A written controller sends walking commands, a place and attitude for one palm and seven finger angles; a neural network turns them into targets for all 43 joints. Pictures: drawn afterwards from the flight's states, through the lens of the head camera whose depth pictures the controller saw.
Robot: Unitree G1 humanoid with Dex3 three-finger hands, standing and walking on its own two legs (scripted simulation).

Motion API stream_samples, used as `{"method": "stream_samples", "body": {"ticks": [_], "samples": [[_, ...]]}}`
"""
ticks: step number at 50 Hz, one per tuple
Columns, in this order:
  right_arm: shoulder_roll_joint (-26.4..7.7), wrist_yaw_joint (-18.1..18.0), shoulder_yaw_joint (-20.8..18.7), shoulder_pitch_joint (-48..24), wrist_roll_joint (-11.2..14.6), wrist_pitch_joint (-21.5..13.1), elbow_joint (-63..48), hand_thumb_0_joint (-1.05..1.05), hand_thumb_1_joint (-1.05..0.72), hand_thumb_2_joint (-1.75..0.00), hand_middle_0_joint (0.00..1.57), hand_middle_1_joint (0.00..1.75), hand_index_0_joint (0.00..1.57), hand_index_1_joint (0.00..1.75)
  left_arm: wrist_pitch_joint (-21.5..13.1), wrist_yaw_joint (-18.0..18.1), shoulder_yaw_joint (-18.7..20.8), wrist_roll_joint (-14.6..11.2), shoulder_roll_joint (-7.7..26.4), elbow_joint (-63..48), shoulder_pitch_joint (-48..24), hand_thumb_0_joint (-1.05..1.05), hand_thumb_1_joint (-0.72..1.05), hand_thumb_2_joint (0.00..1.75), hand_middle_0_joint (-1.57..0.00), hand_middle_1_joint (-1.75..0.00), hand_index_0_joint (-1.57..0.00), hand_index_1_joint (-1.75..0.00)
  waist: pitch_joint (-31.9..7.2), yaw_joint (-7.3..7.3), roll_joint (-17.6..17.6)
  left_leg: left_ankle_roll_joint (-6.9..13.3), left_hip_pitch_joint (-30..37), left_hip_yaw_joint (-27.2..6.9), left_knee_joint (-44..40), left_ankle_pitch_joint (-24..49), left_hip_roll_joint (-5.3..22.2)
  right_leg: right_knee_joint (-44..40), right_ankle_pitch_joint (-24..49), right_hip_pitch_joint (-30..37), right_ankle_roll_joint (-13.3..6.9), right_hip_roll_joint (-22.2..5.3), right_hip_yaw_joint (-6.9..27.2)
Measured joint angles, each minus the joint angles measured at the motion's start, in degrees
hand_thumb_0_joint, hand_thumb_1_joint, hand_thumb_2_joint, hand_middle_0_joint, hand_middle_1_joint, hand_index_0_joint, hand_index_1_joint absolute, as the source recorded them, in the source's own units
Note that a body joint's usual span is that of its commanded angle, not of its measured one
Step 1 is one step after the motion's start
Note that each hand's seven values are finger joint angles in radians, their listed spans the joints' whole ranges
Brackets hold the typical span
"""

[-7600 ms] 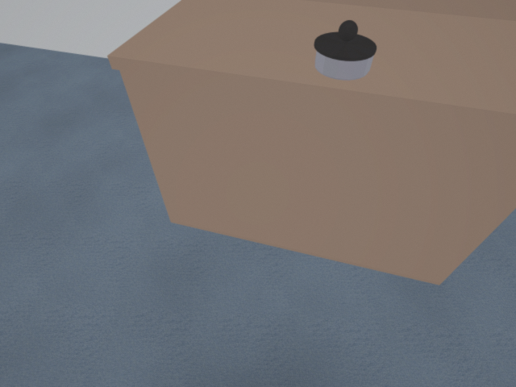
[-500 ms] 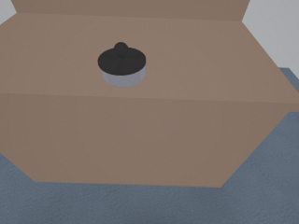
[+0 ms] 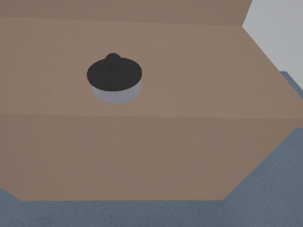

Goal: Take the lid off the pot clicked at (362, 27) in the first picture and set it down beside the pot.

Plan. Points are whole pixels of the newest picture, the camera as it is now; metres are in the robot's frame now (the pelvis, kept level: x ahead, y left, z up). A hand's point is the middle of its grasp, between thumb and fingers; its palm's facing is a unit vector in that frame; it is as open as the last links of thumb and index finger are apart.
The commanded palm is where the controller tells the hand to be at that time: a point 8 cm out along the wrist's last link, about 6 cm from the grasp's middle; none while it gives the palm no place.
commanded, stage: come to a stop and stand still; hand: left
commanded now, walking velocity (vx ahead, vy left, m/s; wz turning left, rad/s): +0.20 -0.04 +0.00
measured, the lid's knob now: (113, 61) +0.50 +0.15 +0.18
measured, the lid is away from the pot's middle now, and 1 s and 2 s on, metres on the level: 0.00 0.00 0.00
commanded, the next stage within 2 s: look again from close up in 1.00 s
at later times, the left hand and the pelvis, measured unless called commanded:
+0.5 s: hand out of the picture +0.10 +0.18 -0.17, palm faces +0.12 -0.97 -0.20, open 7.3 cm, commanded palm none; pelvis +0.05 -0.01 +0.00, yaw +3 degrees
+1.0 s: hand out of the picture -0.01 +0.14 -0.16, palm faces +0.13 -0.98 -0.15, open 7.4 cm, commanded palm none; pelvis +0.03 -0.02 +0.01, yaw +4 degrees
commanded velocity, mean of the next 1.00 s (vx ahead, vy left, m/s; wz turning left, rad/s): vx -0.04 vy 0.03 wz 0.00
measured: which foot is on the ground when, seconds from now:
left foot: down 0.00-0.16, up 0.18-0.46, down 0.48-1.00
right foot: up 0.00-0.14, down 0.16-0.50, up 0.52-0.72, down 0.74-1.00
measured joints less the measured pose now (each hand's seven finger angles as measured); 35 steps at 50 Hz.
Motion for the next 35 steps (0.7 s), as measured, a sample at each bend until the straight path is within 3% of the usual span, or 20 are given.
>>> {"method": "stream_samples", "body": {"ticks": [2, 4, 7, 9, 12, 14, 19, 23, 25, 28, 32, 35], "samples": [[0.6, -0.3, 0.2, 0.4, -0.4, -0.7, -0.1, 0.00, -0.90, -0.90, 0.20, 0.30, 0.20, 0.30, 0.3, -0.3, 0.2, -0.1, 0.5, -0.1, -2.0, 0.00, 0.91, 0.90, -0.20, -0.30, -0.20, -0.30, 0.6, -1.28, 0.4, -0.2, 1.7, -0.3, -2.3, 0.6, 0.4, 4.9, -3.3, -2.8, -0.9, 0.6, -1.6], [1.1, -0.4, 0.5, 1.3, -0.6, -0.9, 0.2, 0.00, -0.90, -0.90, 0.20, 0.30, 0.20, 0.30, 0.2, -0.6, 0.5, -0.2, 1.1, -1.2, -4.9, 0.01, 0.92, 0.90, -0.20, -0.30, -0.20, -0.30, 1.4, -2.04, 1.0, -0.7, 3.1, -1.0, -4.7, 1.4, 0.8, 4.6, -3.2, -4.9, -1.4, 0.9, -3.0], [1.1, -0.3, 0.7, 2.8, -0.4, -0.2, 1.4, 0.00, -0.90, -0.90, 0.20, 0.30, 0.20, 0.30, -1.0, -1.1, 1.0, -0.3, 2.3, -4.1, -8.8, 0.02, 0.94, 0.90, -0.20, -0.30, -0.20, -0.30, 2.6, -1.74, 2.7, -1.7, 3.9, -2.3, -4.9, 0.7, 1.6, -6.6, 5.2, -3.7, -1.7, 1.4, -4.8], [1.3, -0.1, 0.6, 3.7, 0.4, 0.6, 2.2, 0.00, -0.90, -0.90, 0.20, 0.30, 0.20, 0.30, -3.0, -0.8, 1.1, -0.3, 3.1, -6.2, -10.7, 0.01, 0.94, 0.90, -0.20, -0.30, -0.20, -0.30, 3.3, -1.09, 2.2, -1.1, 0.4, -1.9, 4.8, -2.0, 1.0, -10.1, 13.3, -2.2, -2.5, 0.2, -4.8], [-0.3, -0.6, -0.1, 1.5, 1.0, 3.0, 3.1, 0.00, -0.90, -0.90, 0.21, 0.30, 0.20, 0.30, -3.7, 0.7, 0.3, -0.4, 2.0, -7.3, -12.4, 0.01, 0.93, 0.90, -0.20, -0.30, -0.20, -0.30, 4.4, -0.40, 4.0, -0.9, -6.7, -1.5, 20.3, -7.2, 0.8, -8.4, 9.3, -0.4, -2.3, 0.2, -6.4], [-1.4, -0.7, -0.7, -1.2, 1.1, 4.3, 2.4, 0.00, -0.90, -0.90, 0.20, 0.30, 0.20, 0.30, -2.9, 1.5, -0.1, -0.2, 1.3, -7.5, -12.4, 0.00, 0.93, 0.90, -0.20, -0.30, -0.20, -0.30, 4.6, -0.23, 3.7, -1.3, -10.4, -0.3, 22.7, -7.1, 0.6, -10.2, 9.0, 0.9, -2.2, 0.2, -6.3], [-2.6, 0.0, -1.6, -7.4, 1.1, 4.8, -2.1, 0.00, -0.91, -0.90, 0.20, 0.30, 0.20, 0.30, -0.3, 2.3, -0.2, 0.1, 1.0, -7.0, -11.7, 0.00, 0.93, 0.90, -0.21, -0.30, -0.20, -0.30, 4.4, 0.02, 1.6, -2.2, -14.8, 1.4, 14.8, 0.1, 0.3, -13.1, 10.9, 1.7, -1.8, 0.1, -5.1], [-2.8, 0.3, -1.7, -10.7, 1.0, 4.2, -5.1, 0.00, -0.91, -0.90, 0.20, 0.30, 0.20, 0.30, 1.0, 1.9, -0.1, 0.2, 2.2, -6.9, -10.7, 0.00, 0.93, 0.90, -0.21, -0.30, -0.20, -0.30, 4.4, 0.59, 0.1, -2.2, -12.2, 2.3, 3.7, 7.8, 0.1, -11.8, 10.5, 1.5, -1.0, 0.1, -4.3], [-2.7, 0.3, -1.6, -11.4, 0.8, 3.7, -6.1, 0.00, -0.91, -0.90, 0.20, 0.30, 0.20, 0.30, 1.6, 1.6, 0.0, 0.0, 2.7, -6.7, -10.2, 0.00, 0.93, 0.90, -0.21, -0.30, -0.20, -0.30, 4.3, 0.65, -0.3, -0.1, -10.8, 2.5, 0.5, 13.0, 0.1, -10.0, 9.5, 1.2, -0.4, 0.0, -4.2], [-1.8, 0.5, -0.9, -11.9, 0.3, 3.7, -6.9, 0.00, -0.91, -0.90, 0.20, 0.30, 0.20, 0.30, 2.5, 1.6, 0.0, -0.1, 3.3, -6.2, -9.9, 0.00, 0.92, 0.90, -0.21, -0.30, -0.20, -0.30, 4.0, 1.11, -1.3, 1.8, -10.2, 2.8, -0.5, 12.9, -0.6, -4.1, 0.9, 0.0, 0.0, 0.7, -1.7], [-1.1, 0.6, 0.1, -12.3, 0.2, 4.1, -6.6, 0.00, -0.90, -0.90, 0.20, 0.30, 0.20, 0.30, 2.1, 1.4, -0.2, 0.0, 3.1, -5.5, -8.6, 0.00, 0.92, 0.90, -0.20, -0.30, -0.20, -0.30, 2.5, 1.70, -0.8, 2.1, -9.4, 2.5, -5.3, 15.8, -1.2, 0.3, -1.1, 0.3, 0.3, 1.3, 0.3], [-1.0, 0.8, 0.2, -12.6, 0.3, 4.1, -6.2, 0.00, -0.91, -0.90, 0.20, 0.30, 0.20, 0.30, 1.4, 1.3, -0.7, -0.1, 2.5, -4.8, -6.7, 0.00, 0.91, 0.90, -0.20, -0.30, -0.20, -0.30, 1.5, 1.91, 0.0, 2.0, -9.5, 2.7, -7.3, 17.3, -1.5, -7.1, 0.2, 4.3, 0.8, 0.7, 0.2]]}}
